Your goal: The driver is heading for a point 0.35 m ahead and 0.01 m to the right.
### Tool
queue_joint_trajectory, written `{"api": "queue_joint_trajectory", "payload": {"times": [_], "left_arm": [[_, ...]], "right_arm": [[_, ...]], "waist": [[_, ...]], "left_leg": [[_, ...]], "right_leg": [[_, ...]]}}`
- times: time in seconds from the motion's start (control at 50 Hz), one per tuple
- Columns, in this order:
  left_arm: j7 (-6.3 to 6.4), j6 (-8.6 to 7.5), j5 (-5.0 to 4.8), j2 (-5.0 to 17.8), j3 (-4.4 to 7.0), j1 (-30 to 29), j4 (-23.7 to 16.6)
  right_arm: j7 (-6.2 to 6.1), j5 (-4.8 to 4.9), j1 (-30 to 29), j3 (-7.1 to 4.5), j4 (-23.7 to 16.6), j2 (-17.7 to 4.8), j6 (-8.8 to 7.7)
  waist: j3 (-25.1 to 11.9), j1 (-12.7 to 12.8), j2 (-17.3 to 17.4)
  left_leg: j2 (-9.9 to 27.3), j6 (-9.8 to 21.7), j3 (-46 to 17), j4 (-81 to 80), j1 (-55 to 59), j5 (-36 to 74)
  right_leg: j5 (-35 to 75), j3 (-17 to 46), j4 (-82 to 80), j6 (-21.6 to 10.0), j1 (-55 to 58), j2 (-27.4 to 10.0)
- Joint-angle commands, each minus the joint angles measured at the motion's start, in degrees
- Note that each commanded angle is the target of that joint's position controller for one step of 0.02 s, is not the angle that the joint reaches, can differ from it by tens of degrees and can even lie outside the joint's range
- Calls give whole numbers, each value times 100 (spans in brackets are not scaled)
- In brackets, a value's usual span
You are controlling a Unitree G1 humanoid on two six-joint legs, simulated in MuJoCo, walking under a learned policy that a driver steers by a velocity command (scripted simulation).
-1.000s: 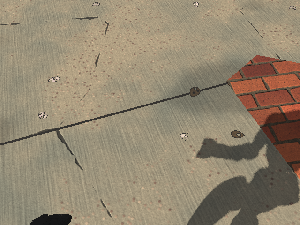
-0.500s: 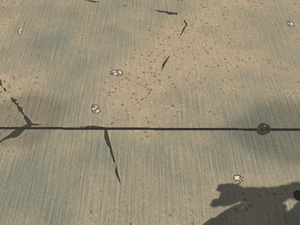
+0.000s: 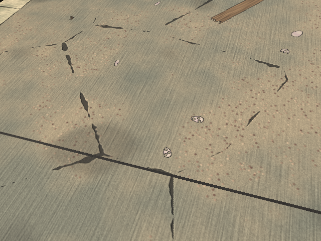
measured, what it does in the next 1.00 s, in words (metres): walks ahead: left foot, then right foot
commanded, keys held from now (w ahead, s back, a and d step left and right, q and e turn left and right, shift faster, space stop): w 0.32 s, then no key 0.68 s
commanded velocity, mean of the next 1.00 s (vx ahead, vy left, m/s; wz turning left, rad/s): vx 0.23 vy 0.00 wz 0.13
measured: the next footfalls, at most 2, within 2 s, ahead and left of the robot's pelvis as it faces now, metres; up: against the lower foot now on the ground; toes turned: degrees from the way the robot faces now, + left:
left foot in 0.32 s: +0.23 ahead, +0.18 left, +0.00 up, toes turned +6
right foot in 0.74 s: +0.40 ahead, -0.03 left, +0.00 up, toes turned +6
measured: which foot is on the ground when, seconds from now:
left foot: up 0.00-0.30, down 0.32-1.00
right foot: down 0.00-0.34, up 0.36-0.72, down 0.74-1.00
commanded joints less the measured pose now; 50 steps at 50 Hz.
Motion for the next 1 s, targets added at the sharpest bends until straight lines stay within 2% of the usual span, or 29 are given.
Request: {"api": "queue_joint_trajectory", "payload": {"times": [0.02,0.06,0.1,0.18,0.24,0.26,0.3,0.32,0.34,0.36,0.38,0.4,0.42,0.44,0.46,0.52,0.58,0.66,0.7,0.72,0.74,0.76,0.78,0.8,0.82,0.86,0.88,0.92,1.0], "left_arm": [[58,-159,-15,703,141,-15,-336],[6,-198,16,686,137,280,-222],[-26,-202,-10,748,153,389,-157],[-75,-168,-126,1010,210,454,-5],[-141,-130,-223,1136,243,672,158],[-155,-107,-257,1173,253,688,208],[-152,-65,-302,1202,242,546,273],[-146,-82,-283,1007,173,582,309],[-142,-121,-94,621,6,492,109],[-140,-252,-49,154,-140,802,-108],[-147,-321,-168,777,19,540,-15],[-167,-318,-228,931,69,290,-74],[-150,-279,-164,853,53,153,-20],[-136,-224,-92,794,61,76,-21],[-140,-149,-94,690,52,173,26],[-116,-6,-51,387,-19,270,90],[-127,-9,2,204,-121,-225,-30],[-189,-3,-34,403,-85,-702,-170],[-212,-10,7,474,-47,-718,-193],[-212,-21,40,509,-17,-577,-139],[-174,-32,77,735,41,-544,-138],[-123,-20,113,1058,91,-576,-234],[-98,53,115,698,1,-631,-185],[-120,116,25,329,-92,-708,-191],[-153,155,6,255,-128,-878,-161],[-223,179,-15,391,-99,-1357,-245],[-247,160,-20,414,-91,-1447,-285],[-254,102,-13,453,-73,-1344,-178],[-189,70,-33,357,-70,-1249,44]], "right_arm": [[72,-9,-207,-127,-385,-345,-169],[94,36,-368,-68,-399,-195,-238],[117,44,-643,-41,-473,-165,-299],[237,46,-1137,79,-584,31,-401],[305,105,-1268,84,-625,-40,-446],[317,120,-1222,69,-633,-97,-462],[290,108,-487,-52,-422,-301,-475],[233,84,318,-198,-173,-579,-463],[142,-42,1347,-297,-38,-986,-424],[139,-121,1383,-323,-15,-1465,-413],[153,-96,1290,-203,-3,-984,-447],[162,-81,921,-100,1,-730,-464],[187,-49,599,-32,0,-517,-470],[205,-30,288,2,-12,-391,-463],[195,-45,97,27,-5,-322,-469],[131,-112,-131,19,169,-369,-545],[52,-103,-178,13,333,-437,-500],[40,-57,97,6,629,-543,-402],[35,4,7,24,720,-522,-359],[28,38,-25,55,761,-447,-344],[27,-31,256,100,847,-305,-363],[33,-204,712,143,893,-180,-417],[-3,-205,1181,223,1050,90,-394],[-41,-171,910,210,1049,-68,-301],[-65,-111,746,187,1010,-125,-199],[-98,-123,639,171,1070,-205,2],[-103,-127,620,138,1136,-329,51],[-113,-126,582,140,1218,-297,54],[-143,-97,557,146,1403,-221,-13]], "waist": [[448,18,-961],[531,144,-939],[608,239,-961],[683,374,-1080],[769,432,-1129],[773,359,-1160],[414,-179,-1061],[-143,-561,-800],[-1119,-980,70],[-1552,-621,1658],[-1319,-782,986],[-779,-616,818],[-512,-460,389],[-259,-300,285],[-179,-131,351],[-104,123,318],[-92,9,375],[-132,-177,316],[-96,-80,261],[-134,33,170],[-229,-38,-143],[-558,-336,-692],[-954,-459,-1293],[-894,-309,-1233],[-763,-348,-1152],[-343,-441,-888],[-139,-379,-670],[-149,-305,-504],[-355,-229,-279]], "left_leg": [[469,-173,-35,890,-1447,599],[503,-208,-6,586,-1468,891],[578,-246,88,-96,-1378,1111],[740,-251,664,-1567,-378,1230],[670,-57,844,-2221,180,827],[640,61,859,-2437,376,714],[410,343,1026,-3029,1631,967],[411,525,927,-3124,2856,1051],[1644,889,-514,-2995,4608,1448],[2885,1782,-3030,-3681,5545,1492],[2823,1784,-2894,-3795,5117,2090],[2609,1625,-1907,-3671,4579,3080],[2269,1466,-1244,-3685,3986,3698],[2045,1354,-844,-3815,3461,3950],[1897,1288,-566,-4007,3037,4111],[1765,1363,-28,-4245,2395,4842],[1569,1209,388,-4204,2238,4842],[1729,1134,200,-4003,2517,4363],[1719,1013,100,-3681,2549,3859],[1567,855,103,-3426,2489,3393],[1250,574,204,-3117,2372,2803],[823,262,417,-2687,1967,1478],[647,-37,507,-2376,1665,33],[655,-162,444,-2342,1659,-487],[703,-170,411,-2490,1625,-417],[745,-87,385,-3101,1984,163],[742,-23,395,-3182,1970,216],[755,25,377,-3220,2078,497],[807,-22,365,-3205,2210,1189]], "right_leg": [[-1032,1477,-1694,-731,853,-1343],[-733,1148,-1787,-823,944,-1279],[-383,921,-1856,-892,1066,-1295],[354,424,-1844,-897,811,-1259],[520,433,-1682,-940,866,-1433],[662,486,-1593,-934,923,-1527],[2075,266,-868,-774,814,-1464],[2822,-131,220,-585,525,-1145],[1512,-443,2187,-243,-656,-805],[-1760,-221,3893,106,-2566,152],[-1791,380,4550,138,-2903,-111],[-1427,274,4637,110,-2994,-329],[-1100,179,4423,125,-2792,-501],[-821,144,4086,156,-2605,-594],[-589,149,3877,188,-2232,-639],[-60,44,3106,341,-1668,-490],[774,-15,1794,317,-1245,-393],[1180,41,974,171,-920,-228],[1210,14,518,0,-644,-152],[1666,-35,32,-114,-225,-86],[3203,239,-233,-245,321,-338],[4913,754,114,-547,1125,-948],[4824,1292,183,-1203,1523,-1425],[4090,1522,-8,-1365,1310,-1449],[3125,1516,-135,-1267,1098,-1330],[1660,1165,-217,-844,312,-935],[1420,857,-160,-647,164,-694],[1842,619,34,-514,265,-505],[2848,463,342,-589,682,-425]]}}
